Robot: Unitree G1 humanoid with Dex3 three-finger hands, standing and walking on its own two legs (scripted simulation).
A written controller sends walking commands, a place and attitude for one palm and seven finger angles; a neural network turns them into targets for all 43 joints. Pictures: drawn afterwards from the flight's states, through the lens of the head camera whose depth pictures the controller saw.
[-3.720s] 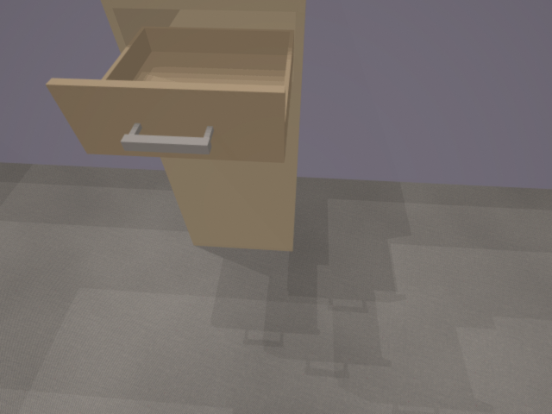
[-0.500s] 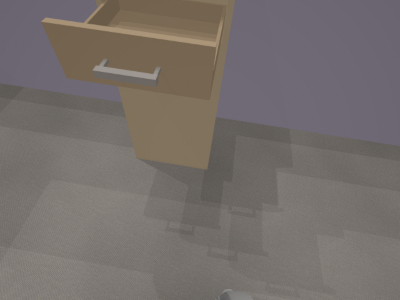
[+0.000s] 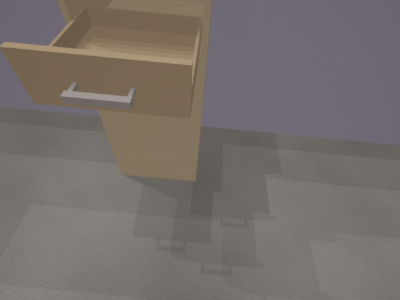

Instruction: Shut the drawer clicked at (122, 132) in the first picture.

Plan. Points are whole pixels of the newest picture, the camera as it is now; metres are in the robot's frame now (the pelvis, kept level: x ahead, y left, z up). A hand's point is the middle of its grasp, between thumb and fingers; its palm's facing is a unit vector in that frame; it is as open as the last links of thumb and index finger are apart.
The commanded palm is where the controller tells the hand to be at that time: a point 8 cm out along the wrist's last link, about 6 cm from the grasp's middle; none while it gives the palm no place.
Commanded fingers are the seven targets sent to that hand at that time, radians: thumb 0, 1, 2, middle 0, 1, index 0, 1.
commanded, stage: take the last steps up to it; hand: left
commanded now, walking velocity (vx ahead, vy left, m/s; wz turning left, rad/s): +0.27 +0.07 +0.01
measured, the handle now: (100, 94) +0.49 +0.26 +0.12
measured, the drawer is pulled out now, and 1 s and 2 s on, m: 0.30 0.30 0.30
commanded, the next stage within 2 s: come to a stop and stand still in 0.38 s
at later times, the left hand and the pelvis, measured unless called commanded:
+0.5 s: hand (134, 282) +0.17 +0.16 -0.16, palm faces +0.09 -0.97 -0.21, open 7.2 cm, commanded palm none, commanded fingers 0.00 0.90 0.90 -0.20 -0.30 -0.20 -0.30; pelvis +0.14 -0.03 +0.01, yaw +3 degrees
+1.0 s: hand (131, 263) +0.21 +0.17 -0.15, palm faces +0.07 -0.94 -0.33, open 7.4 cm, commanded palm none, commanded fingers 0.00 0.90 0.90 -0.20 -0.30 -0.20 -0.30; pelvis +0.19 -0.03 +0.00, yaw +0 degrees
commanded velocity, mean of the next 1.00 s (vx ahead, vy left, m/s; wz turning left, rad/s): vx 0.02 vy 0.04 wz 0.01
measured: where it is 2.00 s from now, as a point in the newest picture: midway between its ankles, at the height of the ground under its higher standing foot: outside the picture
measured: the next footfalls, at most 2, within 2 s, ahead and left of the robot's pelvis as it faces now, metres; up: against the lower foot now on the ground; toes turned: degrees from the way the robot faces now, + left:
right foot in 0.28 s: +0.20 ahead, -0.12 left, +0.00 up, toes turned -1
left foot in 0.58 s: +0.26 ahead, +0.12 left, +0.00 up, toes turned +7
